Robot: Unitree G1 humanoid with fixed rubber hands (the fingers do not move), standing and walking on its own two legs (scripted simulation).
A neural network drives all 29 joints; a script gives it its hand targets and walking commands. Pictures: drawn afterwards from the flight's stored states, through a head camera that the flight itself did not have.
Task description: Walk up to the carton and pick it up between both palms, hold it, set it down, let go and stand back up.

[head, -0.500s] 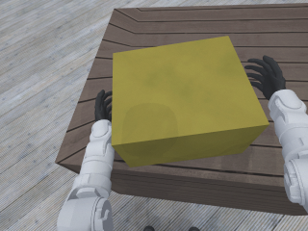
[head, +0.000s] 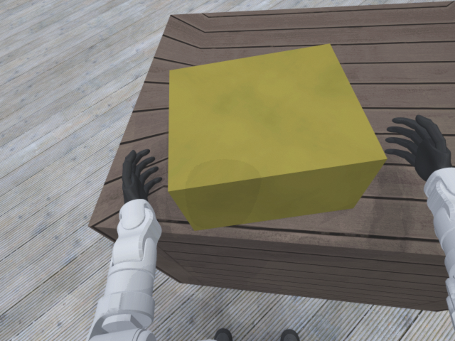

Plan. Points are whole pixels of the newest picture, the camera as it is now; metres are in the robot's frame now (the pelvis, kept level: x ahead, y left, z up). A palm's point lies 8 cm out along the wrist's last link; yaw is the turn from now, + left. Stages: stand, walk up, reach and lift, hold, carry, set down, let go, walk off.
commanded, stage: set down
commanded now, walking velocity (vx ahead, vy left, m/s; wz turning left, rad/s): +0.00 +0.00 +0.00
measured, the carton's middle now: (260, 139) +0.46 +0.02 +0.03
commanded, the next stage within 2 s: none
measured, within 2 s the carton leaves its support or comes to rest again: neither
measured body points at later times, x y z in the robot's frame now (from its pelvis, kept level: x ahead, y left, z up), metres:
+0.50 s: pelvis -0.01 +0.00 +0.00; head +0.05 -0.03 +0.44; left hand +0.32 +0.23 +0.06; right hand +0.40 -0.28 +0.04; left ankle +0.00 +0.14 -0.74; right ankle +0.03 -0.10 -0.74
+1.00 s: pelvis -0.01 +0.00 +0.00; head +0.02 -0.03 +0.45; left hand +0.25 +0.24 +0.07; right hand +0.33 -0.30 +0.03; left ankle +0.00 +0.14 -0.74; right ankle +0.03 -0.10 -0.74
